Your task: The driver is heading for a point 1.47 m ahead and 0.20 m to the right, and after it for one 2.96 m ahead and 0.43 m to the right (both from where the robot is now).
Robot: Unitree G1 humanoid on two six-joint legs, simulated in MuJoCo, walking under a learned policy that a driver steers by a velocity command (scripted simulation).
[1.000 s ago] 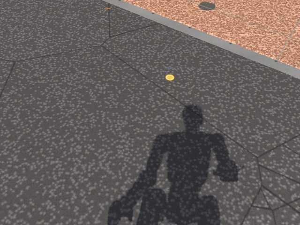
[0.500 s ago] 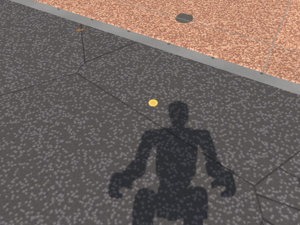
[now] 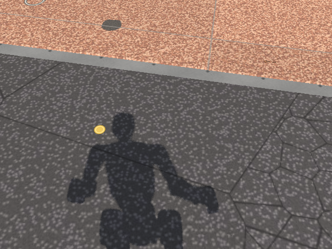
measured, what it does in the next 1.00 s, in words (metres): steps on the spot, turning right: right foot, then left foot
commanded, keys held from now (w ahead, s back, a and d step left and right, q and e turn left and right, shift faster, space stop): e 0.32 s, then no key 0.62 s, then w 0.06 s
